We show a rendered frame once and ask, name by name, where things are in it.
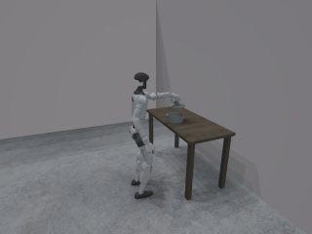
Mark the robot right foot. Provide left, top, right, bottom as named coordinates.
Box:
left=135, top=190, right=153, bottom=199

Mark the robot foot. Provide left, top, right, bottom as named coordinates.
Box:
left=135, top=190, right=153, bottom=199
left=131, top=179, right=140, bottom=186

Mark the lid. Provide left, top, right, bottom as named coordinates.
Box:
left=168, top=102, right=185, bottom=109

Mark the robot left foot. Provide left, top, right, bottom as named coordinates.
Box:
left=131, top=179, right=140, bottom=186

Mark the robot left upper arm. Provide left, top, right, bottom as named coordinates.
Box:
left=143, top=91, right=157, bottom=100

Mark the robot right upper arm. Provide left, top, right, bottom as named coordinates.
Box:
left=132, top=96, right=146, bottom=123

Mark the robot left hand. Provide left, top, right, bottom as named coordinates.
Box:
left=171, top=94, right=181, bottom=104

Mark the pot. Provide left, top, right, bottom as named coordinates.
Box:
left=166, top=112, right=185, bottom=124

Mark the robot left forearm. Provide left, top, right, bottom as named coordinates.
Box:
left=155, top=92, right=173, bottom=99

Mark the table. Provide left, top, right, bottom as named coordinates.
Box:
left=146, top=107, right=236, bottom=201

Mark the robot right hand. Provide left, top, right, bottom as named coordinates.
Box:
left=144, top=141, right=159, bottom=160

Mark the robot right forearm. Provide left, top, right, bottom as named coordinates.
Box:
left=134, top=118, right=150, bottom=144

